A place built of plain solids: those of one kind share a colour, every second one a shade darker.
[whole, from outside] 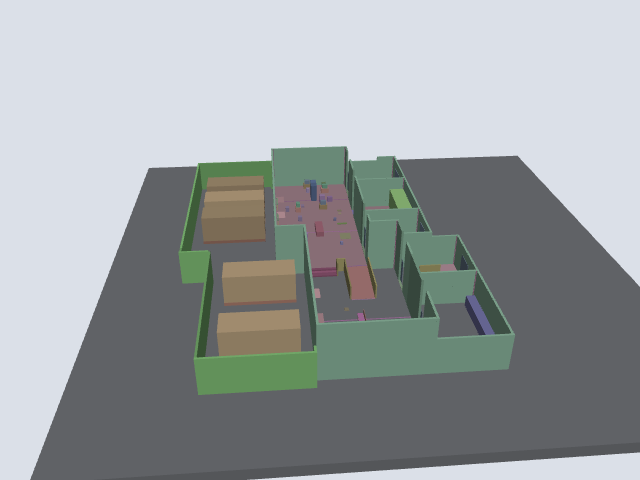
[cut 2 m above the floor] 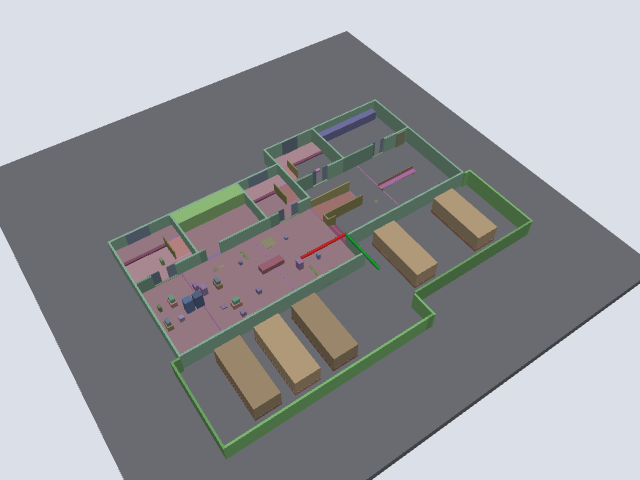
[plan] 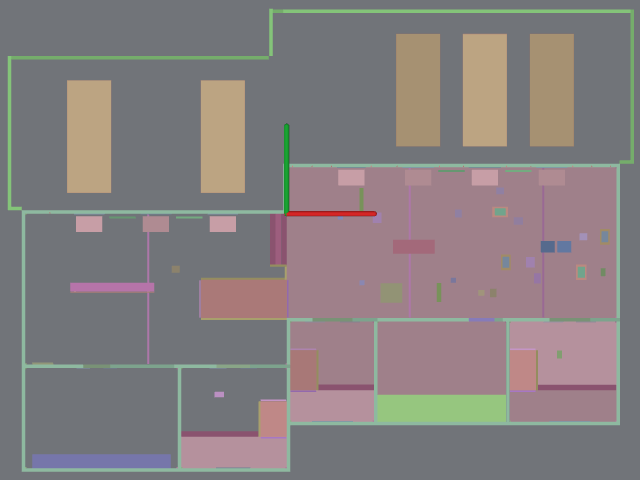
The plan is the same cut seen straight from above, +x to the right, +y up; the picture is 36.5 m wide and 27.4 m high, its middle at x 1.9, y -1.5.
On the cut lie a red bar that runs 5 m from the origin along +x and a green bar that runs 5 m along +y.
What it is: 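A town bus station's concourse; a hall 7 to 10.5 m deep behind a glazed screen with a door to each bay of 3.6 to 4.3 m; a fringe of rooms 4.2 to 6.4 m deep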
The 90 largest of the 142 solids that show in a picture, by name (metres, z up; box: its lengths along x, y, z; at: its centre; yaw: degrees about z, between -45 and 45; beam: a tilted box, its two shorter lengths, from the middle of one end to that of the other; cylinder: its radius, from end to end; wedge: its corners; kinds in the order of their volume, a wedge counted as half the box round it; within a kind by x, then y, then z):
{
 "bus_1": {"box": [2.5, 6.4, 3.05], "at": [-11.28, 4.4, 1.48]},
 "bus_2": {"box": [2.5, 6.4, 3.05], "at": [-3.65, 4.4, 1.48]},
 "bus_3": {"box": [2.5, 6.4, 3.05], "at": [7.5, 7.05, 1.48]},
 "bus_4": {"box": [2.5, 6.4, 3.05], "at": [11.32, 7.05, 1.48]},
 "bus_5": {"box": [2.5, 6.4, 3.05], "at": [15.13, 7.05, 1.48]},
 "wall_1": {"box": [0.2, 6.12, 3.41], "at": [-15.03, -11.67, 1.66]},
 "wall_2": {"box": [0.2, 9.01, 5.33], "at": [-15.03, -4.3, 2.62]},
 "wall_3": {"box": [3.51, 0.2, 5.33], "at": [-13.37, -8.71, 2.62]},
 "wall_4": {"box": [9.11, 0.2, 3.41], "at": [-10.57, -14.63, 1.66]},
 "wall_5": {"box": [4.05, 0.2, 5.33], "at": [-8.05, -8.71, 2.62]},
 "wall_6": {"box": [15.13, 0.2, 5.33], "at": [-7.56, 0.1, 2.62]},
 "wall_7": {"box": [0.2, 2.2, 3.41], "at": [-6.12, -13.63, 1.66]},
 "wall_8": {"box": [0.2, 4.32, 3.41], "at": [-6.12, -10.77, 1.66]},
 "wall_9": {"box": [2.21, 0.2, 5.33], "at": [-5.12, -8.71, 2.62]},
 "wall_10": {"box": [6.42, 0.2, 3.41], "at": [-3.01, -14.63, 1.66]},
 "wall_11": {"box": [2.29, 0.2, 5.33], "at": [-0.95, -8.71, 2.62]},
 "wall_12": {"box": [0.2, 2.85, 5.33], "at": [-0.1, 1.43, 2.62]},
 "wall_13": {"box": [0.2, 2.2, 3.41], "at": [0.1, -13.63, 1.66]},
 "wall_14": {"box": [0.2, 1.25, 3.41], "at": [0.1, -12.3, 1.66]},
 "wall_15": {"box": [0.2, 2.2, 3.89], "at": [0.1, -10.97, 1.9]},
 "wall_16": {"box": [0.2, 1.67, 3.89], "at": [0.1, -9.44, 1.9]},
 "wall_17": {"box": [0.2, 2.85, 5.33], "at": [0.1, -7.38, 2.62]},
 "wall_18": {"box": [0.2, 0.4, 5.33], "at": [0.1, -6.15, 2.62]},
 "wall_19": {"box": [1.47, 0.2, 5.33], "at": [0.73, -6.05, 2.62]},
 "wall_20": {"box": [5.18, 0.2, 3.89], "at": [2.59, -11.97, 1.9]},
 "wall_21": {"box": [1.42, 0.2, 5.33], "at": [4.47, -6.05, 2.62]},
 "wall_22": {"box": [0.2, 2.2, 3.89], "at": [5.08, -10.97, 1.9]},
 "wall_23": {"box": [0.2, 4.32, 3.89], "at": [5.08, -8.11, 1.9]},
 "wall_24": {"box": [0.6, 0.2, 5.33], "at": [5.08, -6.05, 2.62]},
 "wall_25": {"box": [5.4, 0.2, 5.33], "at": [7.68, -6.05, 2.62]},
 "wall_26": {"box": [7.74, 0.2, 3.89], "at": [8.85, -11.97, 1.9]},
 "wall_27": {"box": [19.22, 0.2, 5.33], "at": [9.41, 2.75, 2.62]},
 "wall_28": {"box": [0.86, 0.2, 5.33], "at": [12.29, -6.05, 2.62]},
 "wall_29": {"box": [0.2, 2.2, 3.89], "at": [12.62, -10.97, 1.9]},
 "wall_30": {"box": [0.2, 4.32, 3.89], "at": [12.62, -8.11, 1.9]},
 "wall_31": {"box": [2.48, 0.2, 5.33], "at": [13.77, -6.05, 2.62]},
 "wall_32": {"box": [6.5, 0.2, 3.89], "at": [15.77, -11.97, 1.9]},
 "wall_33": {"box": [1.7, 0.2, 5.33], "at": [18.17, -6.05, 2.62]},
 "wall_34": {"box": [0.2, 2.2, 3.89], "at": [18.92, -10.97, 1.9]},
 "wall_35": {"box": [0.2, 4.32, 3.41], "at": [18.92, -8.11, 1.66]},
 "wall_36": {"box": [0.2, 9.01, 5.33], "at": [18.92, -1.65, 2.62]},
 "raised_1": {"box": [6.02, 1.8, 0.22], "at": [-3.01, -13.63, 0.06]},
 "raised_2": {"box": [4.78, 1.8, 0.65], "at": [2.59, -10.97, 0.27]},
 "raised_3": {"box": [4.78, 3.92, 0.46], "at": [2.59, -8.11, 0.18]},
 "raised_4": {"box": [7.34, 5.72, 0.46], "at": [8.85, -9.01, 0.18]},
 "raised_5": {"box": [18.82, 8.61, 0.46], "at": [9.41, -1.65, 0.18]},
 "raised_6": {"box": [6.1, 1.8, 0.65], "at": [15.77, -10.97, 0.27]},
 "raised_7": {"box": [6.1, 3.92, 0.46], "at": [15.77, -8.11, 0.18]},
 "yard_wall_1": {"box": [0.2, 8.8, 3.45], "at": [-15.83, 4.6, 1.68]},
 "yard_wall_2": {"box": [0.8, 0.2, 3.45], "at": [-15.53, 0.3, 1.68]},
 "yard_wall_3": {"box": [14.9, 0.2, 3.45], "at": [-8.48, 8.9, 1.68]},
 "yard_wall_4": {"box": [0.2, 2.7, 3.45], "at": [-0.9, 10.35, 1.68]},
 "yard_wall_5": {"box": [0.8, 0.2, 3.45], "at": [-0.6, 11.55, 1.68]},
 "yard_wall_6": {"box": [1.2, 0.2, 3.45], "at": [0.4, 11.55, 1.68]},
 "yard_wall_7": {"box": [18.8, 0.2, 3.45], "at": [10.4, 11.55, 1.68]},
 "yard_wall_8": {"box": [0.8, 0.2, 3.45], "at": [19.4, 2.95, 1.68]},
 "yard_wall_9": {"box": [0.2, 8.8, 3.45], "at": [19.72, 7.25, 1.68]},
 "bus_skirt_1": {"box": [2.53, 6.43, 0.37], "at": [-11.28, 4.4, 0.14]},
 "bus_skirt_2": {"box": [2.53, 6.43, 0.37], "at": [-3.65, 4.4, 0.14]},
 "bus_skirt_3": {"box": [2.53, 6.43, 0.37], "at": [7.5, 7.05, 0.14]},
 "bus_skirt_4": {"box": [2.53, 6.43, 0.37], "at": [11.32, 7.05, 0.14]},
 "bus_skirt_5": {"box": [2.53, 6.43, 0.37], "at": [15.13, 7.05, 0.14]},
 "cubicles_1": {"box": [7.34, 1.55, 2.15], "at": [8.85, -11.1, 1.43]},
 "counter_1": {"box": [7.91, 0.8, 1.1], "at": [-10.57, -14.13, 0.5]},
 "slope_1": {"wedge": [[-4.89, -5.95, -0.05], [-4.89, -5.95, 0.0], [-4.89, -3.77, -0.05], [-4.89, -3.77, 0.0], [0.0, -5.95, -0.05], [0.0, -5.95, 0.41], [0.0, -3.77, -0.05], [0.0, -3.77, 0.41]]},
 "slope_2": {"wedge": [[-1.5, -12.73, -0.05], [-1.5, -12.73, 0.17], [-1.5, -10.7, -0.05], [-1.5, -10.7, 0.0], [0.0, -12.73, -0.05], [0.0, -12.73, 0.17], [0.0, -10.7, -0.05], [0.0, -10.7, 0.0]]},
 "slope_3": {"wedge": [[0.2, -10.07, 0.36], [0.2, -10.07, 0.6], [0.2, -7.79, 0.36], [0.2, -7.79, 0.41], [1.7, -10.07, 0.36], [1.7, -10.07, 0.6], [1.7, -7.79, 0.36], [1.7, -7.79, 0.41]]},
 "slope_4": {"wedge": [[12.72, -10.07, 0.36], [12.72, -10.07, 0.6], [12.72, -7.79, 0.36], [12.72, -7.79, 0.41], [14.22, -10.07, 0.36], [14.22, -10.07, 0.6], [14.22, -7.79, 0.36], [14.22, -7.79, 0.41]]},
 "upstand_1": {"box": [4.89, 0.12, 1.46], "at": [-2.45, -6.01, 0.68]},
 "upstand_2": {"box": [4.89, 0.12, 1.46], "at": [-2.45, -3.71, 0.68]},
 "upstand_3": {"box": [0.12, 2.02, 1.22], "at": [-1.56, -11.72, 0.56]},
 "upstand_4": {"box": [0.12, 2.28, 1.24], "at": [1.76, -8.93, 0.98]},
 "upstand_5": {"box": [0.12, 2.28, 1.24], "at": [14.28, -8.93, 0.98]},
 "ticket_machine_1": {"box": [0.8, 0.65, 1.95], "at": [14.9, -1.88, 1.33]},
 "ticket_machine_2": {"box": [0.8, 0.65, 1.95], "at": [15.85, -1.88, 1.33]},
 "flight_1": {"box": [4.4, 0.33, 0.22], "at": [-3.82, -12.57, 0.06]},
 "flight_2": {"box": [0.32, 2.9, 0.32], "at": [-0.48, -1.45, 0.11]},
 "flight_3": {"box": [0.33, 2.9, 0.46], "at": [-0.16, -1.45, 0.18]},
 "flight_4": {"box": [3.16, 0.33, 0.24], "at": [3.4, -9.92, 0.48]},
 "flight_5": {"box": [4.48, 0.33, 0.24], "at": [16.58, -9.92, 0.48]},
 "planter_1": {"box": [2.39, 0.8, 0.6], "at": [7.26, -1.88, 0.66]},
 "trolley_1": {"box": [0.9, 0.6, 0.6], "at": [12.19, 0.1, 0.66]},
 "trolley_2": {"box": [0.6, 0.9, 0.6], "at": [16.82, -3.34, 0.66]},
 "board_1": {"box": [0.5, 0.6, 1.05], "at": [5.16, -0.23, 0.88]},
 "board_2": {"box": [0.5, 0.6, 1.05], "at": [13.91, -2.77, 0.88]},
 "pushchair_1": {"box": [0.55, 0.9, 0.6], "at": [12.51, -2.77, 0.66]},
 "pushchair_2": {"box": [0.55, 0.9, 0.6], "at": [18.16, -1.32, 0.66]},
 "leaf_1": {"box": [2.34, 0.04, 2.38], "at": [2.61, -11.85, 1.74]},
 "leaf_2": {"box": [2.37, 0.04, 2.38], "at": [16.16, -11.85, 1.74]},
 "poster_1": {"box": [1.2, 0.12, 1.95], "at": [-13.93, -8.55, 0.93]}
}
